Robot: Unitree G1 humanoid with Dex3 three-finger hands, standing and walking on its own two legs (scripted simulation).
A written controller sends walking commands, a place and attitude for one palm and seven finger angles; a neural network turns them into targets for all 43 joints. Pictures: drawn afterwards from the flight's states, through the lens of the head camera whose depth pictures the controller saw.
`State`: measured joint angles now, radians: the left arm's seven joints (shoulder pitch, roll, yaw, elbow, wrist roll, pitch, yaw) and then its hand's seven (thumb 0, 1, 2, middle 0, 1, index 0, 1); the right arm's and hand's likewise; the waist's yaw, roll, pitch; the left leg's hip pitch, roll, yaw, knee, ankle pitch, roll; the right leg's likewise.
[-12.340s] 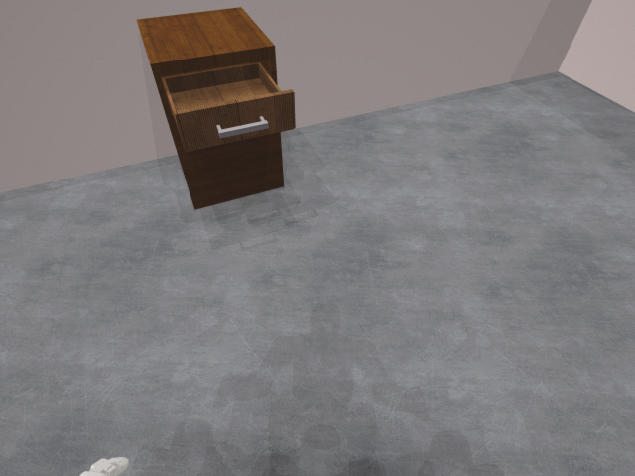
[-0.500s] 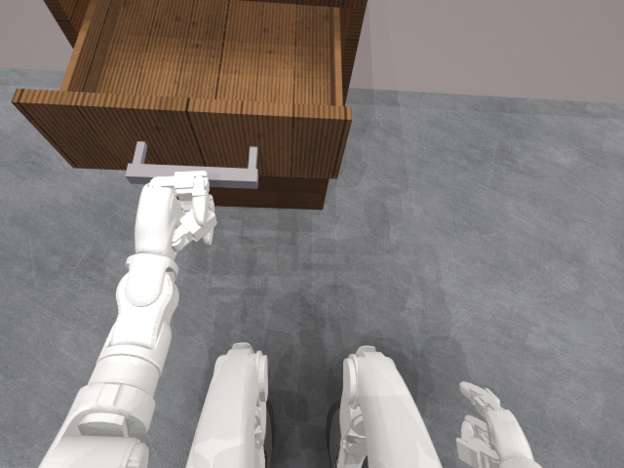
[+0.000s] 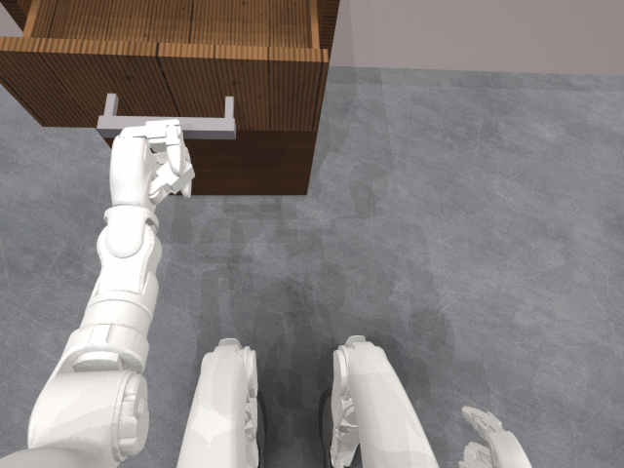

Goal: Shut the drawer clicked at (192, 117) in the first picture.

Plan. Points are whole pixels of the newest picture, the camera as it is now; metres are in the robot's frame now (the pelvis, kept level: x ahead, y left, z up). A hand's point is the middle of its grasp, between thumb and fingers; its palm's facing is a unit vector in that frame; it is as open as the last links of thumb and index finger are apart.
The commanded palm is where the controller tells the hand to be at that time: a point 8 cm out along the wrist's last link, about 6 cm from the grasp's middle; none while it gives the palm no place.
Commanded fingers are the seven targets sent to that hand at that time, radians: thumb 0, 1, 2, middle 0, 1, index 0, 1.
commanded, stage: push the drawer shut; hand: left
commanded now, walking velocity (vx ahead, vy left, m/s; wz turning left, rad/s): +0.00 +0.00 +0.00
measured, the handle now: (170, 115) +0.55 +0.17 +0.00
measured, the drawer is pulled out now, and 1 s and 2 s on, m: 0.13 0.00 0.00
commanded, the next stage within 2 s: pull the fist back off the drawer in 1.36 s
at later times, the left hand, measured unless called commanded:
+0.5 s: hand (189, 123) +0.53 +0.14 +0.00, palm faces +0.01 -1.00 -0.05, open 3.1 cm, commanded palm +0.52 +0.18 +0.00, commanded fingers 0.00 0.90 0.90 -1.40 -1.60 -1.40 -1.60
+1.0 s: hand (193, 84) +0.60 +0.14 +0.00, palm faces +0.03 -1.00 -0.05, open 3.1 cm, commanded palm +0.59 +0.15 +0.00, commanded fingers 0.00 0.90 0.90 -1.40 -1.60 -1.40 -1.60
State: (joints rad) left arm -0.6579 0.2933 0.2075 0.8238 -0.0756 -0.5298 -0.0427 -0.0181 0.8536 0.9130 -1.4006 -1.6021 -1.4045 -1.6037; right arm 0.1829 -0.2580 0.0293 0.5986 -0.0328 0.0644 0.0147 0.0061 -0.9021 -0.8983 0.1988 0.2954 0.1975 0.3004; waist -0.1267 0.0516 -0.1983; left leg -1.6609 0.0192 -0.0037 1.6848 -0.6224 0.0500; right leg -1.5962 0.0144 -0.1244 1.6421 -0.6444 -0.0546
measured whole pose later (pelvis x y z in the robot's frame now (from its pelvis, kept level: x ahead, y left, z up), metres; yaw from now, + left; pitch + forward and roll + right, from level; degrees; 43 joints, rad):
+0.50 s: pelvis +0.00 +0.00 -0.01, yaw -2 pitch +36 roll -5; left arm -0.91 0.41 0.33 1.05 -0.03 -0.53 -0.08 0.00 0.83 0.89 -1.40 -1.60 -1.40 -1.60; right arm 0.23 -0.25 0.05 0.60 -0.06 0.13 0.03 0.00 -0.90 -0.90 0.20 0.30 0.20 0.30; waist -0.19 0.06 -0.18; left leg -1.72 0.04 -0.01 1.72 -0.63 0.05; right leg -1.66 0.03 -0.13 1.66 -0.64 -0.05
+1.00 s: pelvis -0.01 +0.00 -0.03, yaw -3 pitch +39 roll -8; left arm -1.17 0.55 0.37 1.17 0.05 -0.44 -0.05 0.01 0.83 0.89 -1.40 -1.60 -1.40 -1.60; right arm 0.27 -0.25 0.09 0.59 -0.08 0.16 0.04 0.00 -0.90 -0.90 0.20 0.30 0.20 0.30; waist -0.26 0.06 -0.15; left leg -1.83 0.04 -0.03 1.77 -0.63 0.06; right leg -1.75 0.04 -0.15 1.69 -0.63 -0.05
